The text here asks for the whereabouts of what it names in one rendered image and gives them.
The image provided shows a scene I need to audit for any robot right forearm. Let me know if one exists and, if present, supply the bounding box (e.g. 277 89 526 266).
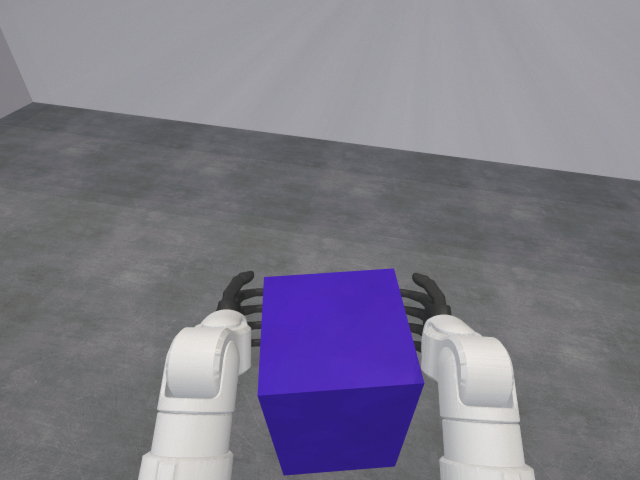
421 315 535 480

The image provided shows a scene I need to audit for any right robot hand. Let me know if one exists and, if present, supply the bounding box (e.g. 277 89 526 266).
400 273 452 352

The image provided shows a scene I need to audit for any left robot hand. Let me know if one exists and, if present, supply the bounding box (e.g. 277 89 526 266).
216 271 263 347

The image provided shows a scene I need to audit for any robot left forearm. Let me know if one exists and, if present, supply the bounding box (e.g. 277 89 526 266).
138 309 251 480

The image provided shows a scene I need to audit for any carton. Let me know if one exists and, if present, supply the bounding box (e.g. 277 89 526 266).
257 268 424 475

